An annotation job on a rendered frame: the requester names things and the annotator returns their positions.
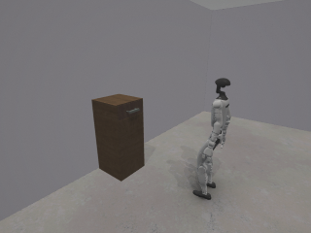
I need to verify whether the cabinet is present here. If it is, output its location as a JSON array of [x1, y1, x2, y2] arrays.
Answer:
[[91, 94, 145, 181]]

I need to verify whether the left robot hand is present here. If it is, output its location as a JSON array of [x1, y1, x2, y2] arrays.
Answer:
[[201, 147, 214, 163]]

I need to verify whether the robot left forearm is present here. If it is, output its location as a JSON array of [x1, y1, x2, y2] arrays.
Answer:
[[208, 122, 221, 149]]

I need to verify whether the robot right forearm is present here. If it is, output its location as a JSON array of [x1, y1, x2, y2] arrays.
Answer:
[[222, 119, 230, 135]]

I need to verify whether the drawer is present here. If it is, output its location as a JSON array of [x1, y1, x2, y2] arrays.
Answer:
[[118, 100, 142, 121]]

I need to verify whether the humanoid robot torso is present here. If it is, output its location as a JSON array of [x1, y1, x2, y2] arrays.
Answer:
[[210, 97, 229, 144]]

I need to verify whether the left robot thigh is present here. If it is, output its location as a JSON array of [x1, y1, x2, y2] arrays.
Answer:
[[196, 139, 218, 172]]

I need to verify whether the right robot upper arm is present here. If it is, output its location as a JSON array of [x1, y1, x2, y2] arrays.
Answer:
[[226, 97, 231, 120]]

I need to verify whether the right robot hand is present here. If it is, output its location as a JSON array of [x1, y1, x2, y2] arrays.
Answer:
[[217, 135, 226, 148]]

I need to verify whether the handle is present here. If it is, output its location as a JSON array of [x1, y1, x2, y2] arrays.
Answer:
[[127, 108, 140, 114]]

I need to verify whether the left robot upper arm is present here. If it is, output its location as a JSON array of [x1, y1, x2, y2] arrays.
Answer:
[[212, 100, 223, 128]]

